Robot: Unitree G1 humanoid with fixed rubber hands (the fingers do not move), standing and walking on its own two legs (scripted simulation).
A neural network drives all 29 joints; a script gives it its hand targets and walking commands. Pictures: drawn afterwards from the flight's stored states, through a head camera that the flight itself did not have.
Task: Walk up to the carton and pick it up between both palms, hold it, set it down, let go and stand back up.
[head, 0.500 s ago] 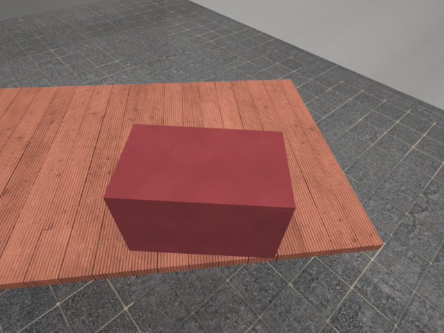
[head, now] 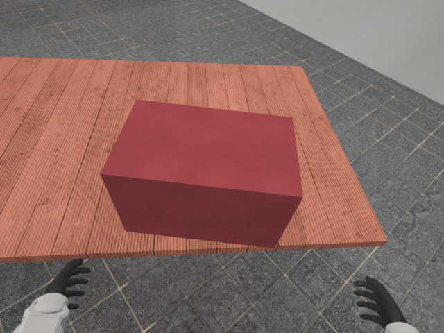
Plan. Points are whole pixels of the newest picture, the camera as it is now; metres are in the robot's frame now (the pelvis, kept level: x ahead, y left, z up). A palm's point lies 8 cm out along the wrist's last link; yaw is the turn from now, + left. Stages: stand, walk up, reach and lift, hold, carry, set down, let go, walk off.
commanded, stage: reach and lift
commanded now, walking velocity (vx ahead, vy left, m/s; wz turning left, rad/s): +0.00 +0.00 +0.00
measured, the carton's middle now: (207, 175) +0.40 +0.01 +0.05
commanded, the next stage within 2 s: none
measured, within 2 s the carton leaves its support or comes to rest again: neither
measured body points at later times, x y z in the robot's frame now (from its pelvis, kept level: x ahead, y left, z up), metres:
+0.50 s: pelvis +0.02 +0.00 +0.03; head +0.01 +0.01 +0.47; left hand +0.21 +0.29 -0.01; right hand +0.16 -0.26 -0.02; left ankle +0.02 +0.12 -0.72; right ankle +0.02 -0.13 -0.72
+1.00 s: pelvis +0.04 +0.01 +0.03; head +0.04 +0.02 +0.48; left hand +0.21 +0.29 +0.04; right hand +0.20 -0.23 +0.04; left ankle +0.02 +0.12 -0.72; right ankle +0.02 -0.13 -0.72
